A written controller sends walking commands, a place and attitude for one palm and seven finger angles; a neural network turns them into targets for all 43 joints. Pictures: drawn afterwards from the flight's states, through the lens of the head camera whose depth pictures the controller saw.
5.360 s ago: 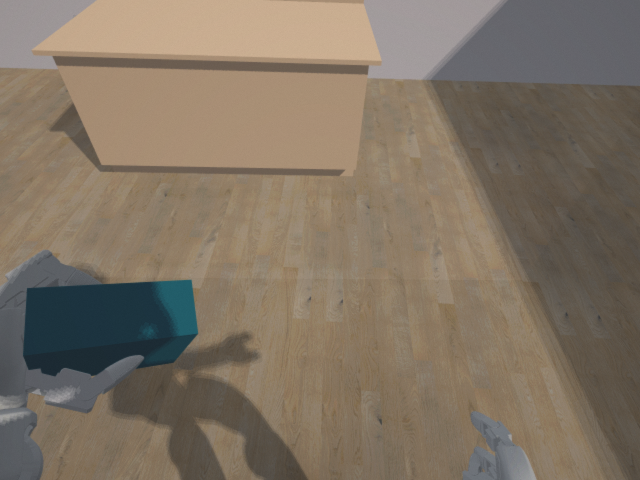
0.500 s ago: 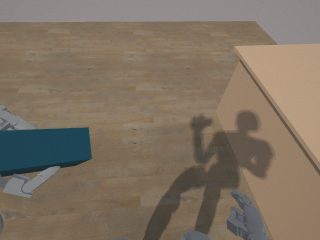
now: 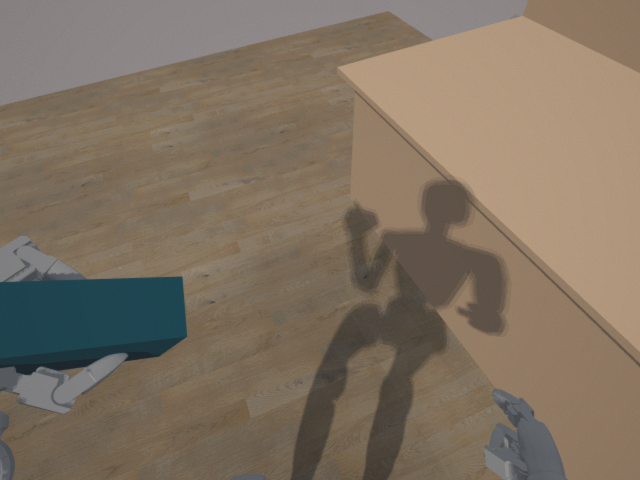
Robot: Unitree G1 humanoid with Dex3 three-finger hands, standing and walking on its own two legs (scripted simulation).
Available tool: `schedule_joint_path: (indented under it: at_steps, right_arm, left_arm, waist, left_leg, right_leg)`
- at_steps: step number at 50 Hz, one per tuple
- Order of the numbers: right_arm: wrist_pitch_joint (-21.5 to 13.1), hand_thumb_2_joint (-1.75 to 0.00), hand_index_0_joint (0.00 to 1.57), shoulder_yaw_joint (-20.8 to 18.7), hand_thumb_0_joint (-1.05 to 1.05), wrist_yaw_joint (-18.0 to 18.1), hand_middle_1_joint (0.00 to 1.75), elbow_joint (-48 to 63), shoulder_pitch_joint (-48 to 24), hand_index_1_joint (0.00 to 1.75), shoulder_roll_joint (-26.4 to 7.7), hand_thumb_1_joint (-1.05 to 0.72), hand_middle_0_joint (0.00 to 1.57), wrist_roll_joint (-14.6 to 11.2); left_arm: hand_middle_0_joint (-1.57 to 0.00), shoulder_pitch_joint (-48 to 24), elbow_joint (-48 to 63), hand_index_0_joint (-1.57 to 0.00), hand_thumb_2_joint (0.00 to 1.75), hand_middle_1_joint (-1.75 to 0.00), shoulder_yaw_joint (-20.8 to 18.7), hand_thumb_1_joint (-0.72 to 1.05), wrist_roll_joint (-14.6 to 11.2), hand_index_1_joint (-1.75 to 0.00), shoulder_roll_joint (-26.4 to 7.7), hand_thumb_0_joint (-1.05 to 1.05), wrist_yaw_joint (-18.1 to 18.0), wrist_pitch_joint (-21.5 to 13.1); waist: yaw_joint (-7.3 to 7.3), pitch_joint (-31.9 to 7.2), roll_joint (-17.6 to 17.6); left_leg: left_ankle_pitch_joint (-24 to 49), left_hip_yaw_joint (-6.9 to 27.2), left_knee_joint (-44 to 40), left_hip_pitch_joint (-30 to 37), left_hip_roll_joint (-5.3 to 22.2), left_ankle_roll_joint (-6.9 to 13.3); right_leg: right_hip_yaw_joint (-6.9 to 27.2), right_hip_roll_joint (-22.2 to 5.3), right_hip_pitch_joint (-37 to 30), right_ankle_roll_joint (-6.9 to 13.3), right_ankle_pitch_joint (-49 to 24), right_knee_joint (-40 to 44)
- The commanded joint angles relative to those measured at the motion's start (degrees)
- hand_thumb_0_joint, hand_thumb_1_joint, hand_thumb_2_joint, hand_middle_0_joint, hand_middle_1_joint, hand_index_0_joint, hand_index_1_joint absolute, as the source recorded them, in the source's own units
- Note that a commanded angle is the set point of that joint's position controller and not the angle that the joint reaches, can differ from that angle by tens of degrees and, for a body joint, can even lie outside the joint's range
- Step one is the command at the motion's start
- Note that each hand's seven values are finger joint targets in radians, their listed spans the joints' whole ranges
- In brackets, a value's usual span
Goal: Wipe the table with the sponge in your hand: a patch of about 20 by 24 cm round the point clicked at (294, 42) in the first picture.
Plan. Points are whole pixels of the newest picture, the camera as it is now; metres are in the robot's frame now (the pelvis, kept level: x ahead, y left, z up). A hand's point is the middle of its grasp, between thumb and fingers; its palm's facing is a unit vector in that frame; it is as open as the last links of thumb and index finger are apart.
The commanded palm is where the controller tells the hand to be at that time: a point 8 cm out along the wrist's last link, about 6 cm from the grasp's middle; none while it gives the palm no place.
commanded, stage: turn to face it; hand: left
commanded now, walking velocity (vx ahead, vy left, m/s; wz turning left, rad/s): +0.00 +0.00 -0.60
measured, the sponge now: (121, 324) +0.23 +0.19 +0.16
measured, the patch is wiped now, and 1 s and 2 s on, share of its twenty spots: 0.00 0.00 0.00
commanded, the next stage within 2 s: none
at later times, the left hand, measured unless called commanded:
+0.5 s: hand (204, 344) +0.21 +0.11 +0.16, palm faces +0.13 -0.86 -0.49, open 9.4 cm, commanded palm +0.15 +0.18 +0.18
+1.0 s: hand (305, 420) +0.15 +0.02 +0.18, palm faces -0.11 -0.90 -0.42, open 9.4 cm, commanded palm +0.13 +0.09 +0.18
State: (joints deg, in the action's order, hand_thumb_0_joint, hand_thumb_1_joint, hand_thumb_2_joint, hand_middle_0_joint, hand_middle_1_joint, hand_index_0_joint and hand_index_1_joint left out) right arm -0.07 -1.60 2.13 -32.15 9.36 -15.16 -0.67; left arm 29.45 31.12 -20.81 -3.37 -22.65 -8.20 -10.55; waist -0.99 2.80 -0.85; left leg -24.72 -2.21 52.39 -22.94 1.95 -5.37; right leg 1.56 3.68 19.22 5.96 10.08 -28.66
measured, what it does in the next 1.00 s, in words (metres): walks backwards, turning right: left foot, then right foot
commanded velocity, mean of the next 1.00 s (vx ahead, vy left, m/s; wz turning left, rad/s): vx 0.00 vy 0.00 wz -0.60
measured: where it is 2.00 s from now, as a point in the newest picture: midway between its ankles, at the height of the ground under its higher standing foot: outside the picture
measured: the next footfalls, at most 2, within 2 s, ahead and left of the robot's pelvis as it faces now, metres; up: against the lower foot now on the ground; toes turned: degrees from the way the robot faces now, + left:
left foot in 0.20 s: +0.00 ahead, +0.16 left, +0.00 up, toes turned -2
right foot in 0.42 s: -0.02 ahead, -0.12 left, +0.00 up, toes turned -20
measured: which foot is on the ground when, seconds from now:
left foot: up 0.00-0.18, down 0.20-0.44, up 0.46-1.00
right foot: down 0.00-0.20, up 0.22-0.40, down 0.42-1.00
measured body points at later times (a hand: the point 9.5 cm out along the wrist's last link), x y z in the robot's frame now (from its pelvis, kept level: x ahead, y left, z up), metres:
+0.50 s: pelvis -0.08 -0.04 -0.02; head -0.04 -0.09 +0.42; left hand +0.20 +0.15 +0.19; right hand +0.04 -0.27 -0.14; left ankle -0.06 +0.15 -0.71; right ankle -0.05 -0.11 -0.74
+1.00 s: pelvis -0.16 -0.06 +0.00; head -0.15 -0.09 +0.45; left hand +0.15 +0.07 +0.20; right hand -0.13 -0.37 -0.09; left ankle -0.11 +0.10 -0.72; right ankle -0.05 -0.11 -0.74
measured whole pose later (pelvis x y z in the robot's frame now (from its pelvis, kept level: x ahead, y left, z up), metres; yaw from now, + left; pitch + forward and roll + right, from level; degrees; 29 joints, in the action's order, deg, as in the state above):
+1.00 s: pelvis -0.16 -0.06 +0.00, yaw -33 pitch +3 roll +5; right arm 6.0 -1.8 -0.1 -29.3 9.2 -15.4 -1.0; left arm 25.9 28.7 -18.6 -2.8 -20.7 -8.4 -10.3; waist 2.0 -0.8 -2.5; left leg -27.2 -1.6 32.0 -14.1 -1.2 -1.6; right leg 9.2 10.5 21.8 6.4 -3.2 -17.0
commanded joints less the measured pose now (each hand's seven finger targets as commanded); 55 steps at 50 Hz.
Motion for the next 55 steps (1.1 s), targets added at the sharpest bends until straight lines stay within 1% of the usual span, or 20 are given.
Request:
schedule_joint_path:
  at_steps: [1, 7, 9, 10, 12, 15, 20, 21, 22, 23, 24, 25, 27, 41, 48, 50, 51, 52, 53, 55]
  right_arm:
    - [-1.69, -0.9, 0.2, -0.68, 0.0, -0.28, 0.3, 10.15, -4.47, 0.3, -2.86, -0.9, 0.2, -0.33]
    - [-0.07, -0.9, 0.2, -1.08, 0.0, -0.82, 0.3, 10.56, -1.96, 0.3, -4.16, -0.9, 0.2, -0.61]
    - [-0.42, -0.9, 0.2, -1.66, 0.0, -0.48, 0.3, 11.09, -2.2, 0.3, -5.48, -0.9, 0.2, -0.07]
    - [-0.76, -0.9, 0.2, -1.81, 0.0, -0.39, 0.3, 11.83, -2.92, 0.3, -5.97, -0.9, 0.2, -0.25]
    - [-1.53, -0.9, 0.2, -1.57, 0.0, -0.11, 0.3, 11.73, -2.82, 0.3, -3.43, -0.9, 0.2, 0.11]
    - [-3.17, -0.9, 0.2, -1.3, 0.0, -0.93, 0.3, 9.98, -1.34, 0.3, -3.96, -0.9, 0.2, -0.75]
    - [-5.63, -0.9, 0.2, -1.19, 0.0, -1.54, 0.3, 9.21, 0.2, 0.3, -4.87, -0.9, 0.2, -0.41]
    - [-5.69, -0.9, 0.2, -1.1, 0.0, -1.77, 0.3, 9.22, 0.22, 0.3, -4.12, -0.9, 0.2, -0.66]
    - [-5.53, -0.9, 0.2, -0.79, 0.0, -1.72, 0.3, 9.76, -0.06, 0.3, -2.44, -0.9, 0.2, -0.59]
    - [-5.16, -0.9, 0.2, -1.6, 0.0, -1.57, 0.3, 11.36, -2.94, 0.3, -2.94, -0.9, 0.2, -1.22]
    - [-4.27, -0.9, 0.2, -1.19, 0.0, -1.5, 0.3, 11.02, -4.22, 0.3, -1.92, -0.9, 0.2, -0.61]
    - [-3.1, -0.9, 0.2, 0.23, 0.0, -1.71, 0.3, 10.12, -4.39, 0.3, -0.24, -0.9, 0.2, 0.02]
    - [-1.05, -0.9, 0.2, 1.2, 0.0, -2.47, 0.3, 9.14, -4.99, 0.3, 0.31, -0.9, 0.2, 0.12]
    - [2.87, -0.9, 0.2, -1.54, 0.0, -1.15, 0.3, 9.54, -4.58, 0.3, -4.91, -0.9, 0.2, -0.36]
    - [4.01, -0.9, 0.2, -1.77, 0.0, -2.08, 0.3, 10.66, -2.79, 0.3, -4.11, -0.9, 0.2, -0.12]
    - [3.81, -0.9, 0.2, -2.33, 0.0, -2.13, 0.3, 10.38, -0.8, 0.3, -4.79, -0.9, 0.2, -0.11]
    - [3.66, -0.9, 0.2, -2.48, 0.0, -1.84, 0.3, 11.5, -2.84, 0.3, -5.93, -0.9, 0.2, 0.62]
    - [2.53, -0.9, 0.2, -2.55, 0.0, -1.72, 0.3, 13.8, -5.36, 0.3, -4.68, -0.9, 0.2, 0.51]
    - [1.3, -0.9, 0.2, -2.0, 0.0, -1.06, 0.3, 13.11, -5.49, 0.3, -1.96, -0.9, 0.2, 0.2]
    - [0.3, -0.9, 0.2, -2.07, 0.0, -1.74, 0.3, 12.18, -4.25, 0.3, -2.68, -0.9, 0.2, -0.42]
  left_arm:
    - [-1.2, -0.28, 9.31, -1.2, 1.3, -1.6, -8.77, 0.1, -0.47, -1.6, -9.0, 0.0, -1.79, -3.12]
    - [-1.2, -4.55, 12.7, -1.2, 1.3, -1.6, -6.55, 0.1, 0.49, -1.6, -9.07, 0.0, -1.4, -2.79]
    - [-1.2, -6.34, 13.94, -1.2, 1.3, -1.6, -6.95, 0.1, 0.94, -1.6, -9.65, 0.0, -0.83, -3.67]
    - [-1.2, -6.48, 14.18, -1.2, 1.3, -1.6, -7.34, 0.1, 1.18, -1.6, -9.73, 0.0, -0.43, -3.92]
    - [-1.2, -6.0, 13.03, -1.2, 1.3, -1.6, -8.59, 0.1, 1.73, -1.6, -10.69, 0.0, -0.26, -3.3]
    - [-1.2, -7.72, 11.0, -1.2, 1.3, -1.6, -3.1, 0.1, 1.92, -1.6, -5.78, 0.0, 0.2, -3.05]
    - [-1.2, -13.76, 9.65, -1.2, 1.3, -1.6, -3.24, 0.1, 2.47, -1.6, -7.55, 0.0, -0.1, -2.07]
    - [-1.2, -14.62, 9.38, -1.2, 1.3, -1.6, -4.37, 0.1, 2.68, -1.6, -8.7, 0.0, -0.23, -2.28]
    - [-1.2, -11.97, 7.4, -1.2, 1.3, -1.6, -6.67, 0.1, 2.98, -1.6, -11.29, 0.0, -0.78, -2.43]
    - [-1.2, -7.98, 8.03, -1.2, 1.3, -1.6, -9.27, 0.1, 0.7, -1.6, -12.34, 0.0, -0.95, -2.17]
    - [-1.2, -5.21, 11.53, -1.2, 1.3, -1.6, -11.54, 0.1, -0.18, -1.6, -13.96, 0.0, -1.02, -2.6]
    - [-1.2, -1.31, 13.24, -1.2, 1.3, -1.6, -12.65, 0.1, -0.58, -1.6, -13.68, 0.0, -1.1, -3.16]
    - [-1.2, 1.24, 13.81, -1.2, 1.3, -1.6, -12.5, 0.1, -0.89, -1.6, -11.24, 0.0, -1.26, -4.09]
    - [-1.2, -4.32, 8.37, -1.2, 1.3, -1.6, -5.79, 0.1, -0.43, -1.6, -8.38, 0.0, -2.17, -3.16]
    - [-1.2, -7.61, 8.67, -1.2, 1.3, -1.6, -5.63, 0.1, 0.61, -1.6, -9.58, 0.0, -1.0, -3.66]
    - [-1.2, -9.12, 8.51, -1.2, 1.3, -1.6, -5.62, 0.1, 0.27, -1.6, -9.99, 0.0, 0.1, -4.24]
    - [-1.2, -9.91, 8.88, -1.2, 1.3, -1.6, -6.24, 0.1, 0.02, -1.6, -9.72, 0.0, 0.85, -4.4]
    - [-1.2, -11.64, 12.18, -1.2, 1.3, -1.6, -7.38, 0.1, 0.9, -1.6, -11.04, 0.0, 1.31, -4.32]
    - [-1.2, -10.19, 12.47, -1.2, 1.3, -1.6, -10.57, 0.1, 1.05, -1.6, -13.23, 0.0, 1.13, -4.43]
    - [-1.2, -2.16, 7.05, -1.2, 1.3, -1.6, -8.1, 0.1, 0.28, -1.6, -8.47, 0.0, 1.63, -3.27]
  waist:
    - [3.45, -12.31, -5.3]
    - [2.4, -13.12, -3.0]
    - [2.24, -9.51, 5.43]
    - [2.87, -8.12, 13.61]
    - [3.54, -6.45, 17.91]
    - [2.73, -0.95, 14.26]
    - [2.17, -4.35, 12.19]
    - [2.33, -5.78, 6.3]
    - [2.49, -7.68, -7.21]
    - [3.57, -10.31, -17.24]
    - [3.7, -10.23, -11.15]
    - [3.26, -11.56, -4.81]
    - [2.66, -15.53, -0.92]
    - [3.17, -11.37, -4.77]
    - [2.75, -10.8, -3.94]
    - [0.8, -10.44, 0.23]
    - [1.09, -7.93, 9.18]
    - [2.89, -8.3, 15.34]
    - [3.4, -8.05, 14.74]
    - [3.49, -2.8, 14.9]
  left_leg:
    - [-1.51, 0.96, -7.89, -0.9, 0.15, 1.2]
    - [4.41, -0.13, -27.45, 13.64, 1.17, 3.21]
    - [5.07, 7.15, -33.49, 19.84, 10.53, 7.69]
    - [11.89, 11.9, -35.11, 20.18, 18.07, 10.86]
    - [11.85, 12.34, -37.73, 7.08, 24.41, 15.06]
    - [24.91, -1.67, -32.3, 8.48, 20.41, 10.9]
    - [29.42, -6.1, -18.27, 9.6, 17.14, 5.61]
    - [24.68, -7.43, -9.42, 7.5, 14.37, 4.06]
    - [5.87, -8.35, 3.6, -2.2, 7.27, 1.49]
    - [-10.18, -1.72, 13.83, -7.16, 1.87, 0.17]
    - [-8.42, 4.61, 18.44, -7.01, 3.2, 0.2]
    - [-4.51, 5.62, 20.28, -9.59, 3.64, -0.24]
    - [-0.97, 4.81, 18.46, -11.51, 3.25, -0.91]
    - [-0.35, 2.82, -2.48, -1.59, -1.72, 1.5]
    - [-2.81, -0.39, -23.4, 12.71, -3.51, 4.7]
    - [-2.71, 1.56, -33.75, 23.24, 1.67, 8.18]
    - [-4.27, 11.34, -39.54, 21.78, 12.86, 12.61]
    - [4.46, 17.73, -40.93, 18.93, 23.41, 16.17]
    - [10.19, 13.66, -39.61, 11.64, 25.5, 17.72]
    - [13.33, 3.69, -35.51, 6.69, 22.31, 15.69]
  right_leg:
    - [21.25, -16.27, -11.99, 3.91, -12.62, 9.67]
    - [21.12, -12.12, -4.04, -0.65, 0.19, 8.67]
    - [17.13, -5.28, 7.83, -4.27, 7.89, 1.4]
    - [9.69, -0.3, 11.74, -6.46, 12.37, -9.34]
    - [1.49, -1.38, 9.31, -8.41, 17.32, -34.15]
    - [-3.59, -4.72, 9.14, -9.5, 16.33, -25.56]
    - [-9.41, -2.24, -7.66, -9.09, 4.94, -2.45]
    - [-5.33, -5.64, -11.56, -7.17, -3.38, 2.61]
    - [10.24, -15.04, -17.92, -1.41, -25.79, 3.92]
    - [27.07, -21.4, -15.25, 1.58, -34.02, 7.46]
    - [27.9, -22.42, -12.7, 1.59, -26.78, 8.28]
    - [25.05, -20.72, -15.87, 3.55, -23.46, 5.96]
    - [17.61, -17.5, -20.89, 2.79, -24.81, 3.43]
    - [25.0, -12.24, -8.6, -4.56, 9.55, 18.63]
    - [25.69, -8.4, -1.18, -6.04, 14.12, 21.57]
    - [21.07, -2.57, 7.33, -10.97, 14.05, 14.05]
    - [14.3, 2.56, 12.22, -11.92, 13.02, -1.9]
    - [7.23, 3.34, 14.72, -10.49, 13.17, -25.69]
    - [4.57, 0.08, 14.06, -9.68, 14.45, -39.21]
    - [3.8, -3.84, 14.81, -8.87, 16.09, -42.23]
